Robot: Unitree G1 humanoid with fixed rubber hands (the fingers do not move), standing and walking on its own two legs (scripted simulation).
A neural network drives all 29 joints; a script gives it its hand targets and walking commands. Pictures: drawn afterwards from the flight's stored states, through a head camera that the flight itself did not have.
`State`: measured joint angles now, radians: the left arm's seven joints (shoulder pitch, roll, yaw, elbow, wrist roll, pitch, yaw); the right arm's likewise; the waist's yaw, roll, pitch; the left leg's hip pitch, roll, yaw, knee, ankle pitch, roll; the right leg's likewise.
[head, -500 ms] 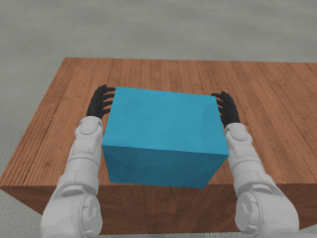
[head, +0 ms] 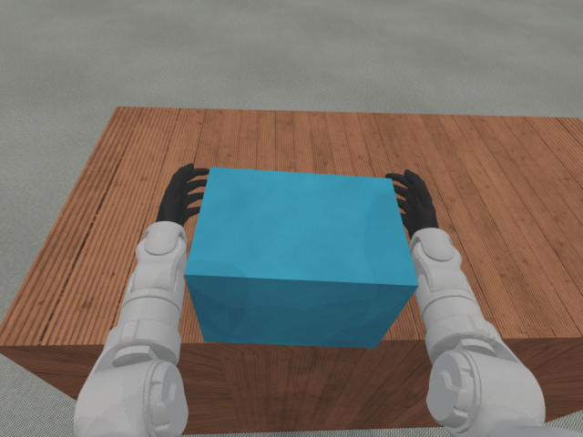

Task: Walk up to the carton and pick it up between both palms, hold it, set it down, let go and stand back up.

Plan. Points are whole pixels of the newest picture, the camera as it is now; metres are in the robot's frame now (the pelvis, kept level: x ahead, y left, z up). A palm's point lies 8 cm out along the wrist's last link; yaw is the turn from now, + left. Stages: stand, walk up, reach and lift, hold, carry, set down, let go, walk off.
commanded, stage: set down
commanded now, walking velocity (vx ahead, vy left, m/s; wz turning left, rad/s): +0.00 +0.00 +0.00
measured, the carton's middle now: (296, 261) +0.37 +0.01 +0.04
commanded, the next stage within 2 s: none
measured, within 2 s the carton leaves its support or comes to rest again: neither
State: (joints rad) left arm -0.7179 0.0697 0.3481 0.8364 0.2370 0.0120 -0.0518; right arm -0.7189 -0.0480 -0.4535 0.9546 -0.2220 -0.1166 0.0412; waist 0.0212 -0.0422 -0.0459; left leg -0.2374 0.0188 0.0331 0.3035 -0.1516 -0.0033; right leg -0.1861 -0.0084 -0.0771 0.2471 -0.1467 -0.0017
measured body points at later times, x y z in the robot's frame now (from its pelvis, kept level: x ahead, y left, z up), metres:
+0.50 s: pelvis +0.00 +0.00 +0.00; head +0.03 +0.02 +0.45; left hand +0.41 +0.19 +0.08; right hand +0.42 -0.16 +0.09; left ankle +0.00 +0.11 -0.75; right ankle -0.02 -0.12 -0.75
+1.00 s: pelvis +0.00 +0.00 -0.01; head +0.04 +0.01 +0.44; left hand +0.42 +0.20 +0.06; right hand +0.42 -0.17 +0.05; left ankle +0.00 +0.11 -0.75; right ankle -0.02 -0.12 -0.75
